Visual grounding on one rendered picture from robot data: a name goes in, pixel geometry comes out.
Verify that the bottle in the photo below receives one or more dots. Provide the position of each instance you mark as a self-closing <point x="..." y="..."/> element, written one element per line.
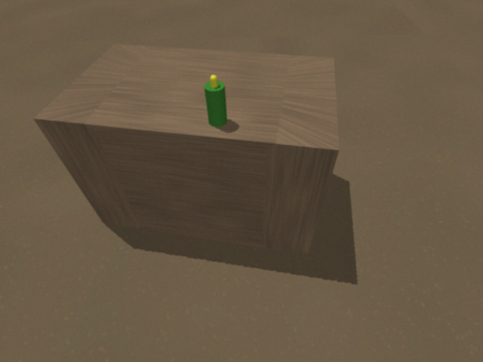
<point x="216" y="102"/>

